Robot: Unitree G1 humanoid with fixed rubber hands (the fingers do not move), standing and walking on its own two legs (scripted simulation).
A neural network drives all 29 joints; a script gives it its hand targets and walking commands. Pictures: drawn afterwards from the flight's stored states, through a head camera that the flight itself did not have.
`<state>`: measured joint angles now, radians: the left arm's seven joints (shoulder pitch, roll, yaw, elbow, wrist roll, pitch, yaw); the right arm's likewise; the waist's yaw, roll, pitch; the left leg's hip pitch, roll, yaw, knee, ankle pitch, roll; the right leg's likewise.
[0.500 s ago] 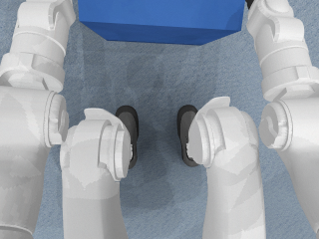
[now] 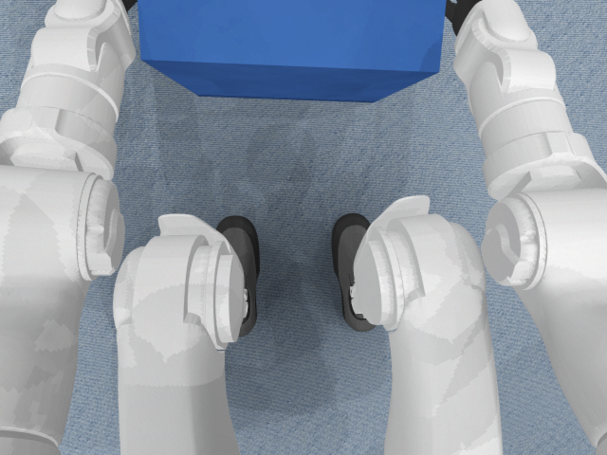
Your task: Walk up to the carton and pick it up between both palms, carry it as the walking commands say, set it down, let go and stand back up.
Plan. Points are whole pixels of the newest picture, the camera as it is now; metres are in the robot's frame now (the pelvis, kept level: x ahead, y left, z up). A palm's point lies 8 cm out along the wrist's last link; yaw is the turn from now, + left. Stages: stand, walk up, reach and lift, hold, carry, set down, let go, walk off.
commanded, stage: set down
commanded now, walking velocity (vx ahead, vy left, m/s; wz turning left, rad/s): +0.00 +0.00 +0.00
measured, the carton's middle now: (291, 6) +0.55 -0.01 -0.23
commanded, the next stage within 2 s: none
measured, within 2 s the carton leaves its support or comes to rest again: neither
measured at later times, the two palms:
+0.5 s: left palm out of the picture +0.55 +0.17 -0.15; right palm (476, 5) +0.52 -0.19 -0.14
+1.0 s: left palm (90, 7) +0.54 +0.20 -0.18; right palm (489, 37) +0.50 -0.23 -0.18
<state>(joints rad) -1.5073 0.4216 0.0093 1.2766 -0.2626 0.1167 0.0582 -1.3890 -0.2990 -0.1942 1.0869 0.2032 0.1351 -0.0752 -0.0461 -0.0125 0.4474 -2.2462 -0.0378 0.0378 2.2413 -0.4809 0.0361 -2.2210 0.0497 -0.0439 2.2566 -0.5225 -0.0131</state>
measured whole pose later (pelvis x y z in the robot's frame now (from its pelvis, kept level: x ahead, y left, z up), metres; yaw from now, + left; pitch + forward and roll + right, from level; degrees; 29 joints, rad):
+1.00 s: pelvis +0.02 +0.00 +0.00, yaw -1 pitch +29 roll -1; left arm -1.31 0.48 0.03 0.97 -0.30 0.10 0.08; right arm -1.19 -0.37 -0.15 0.85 0.29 0.10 -0.10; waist -0.03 0.00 0.52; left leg -2.22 -0.03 0.02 2.27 -0.56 0.03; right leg -2.19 0.05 -0.06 2.28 -0.59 -0.02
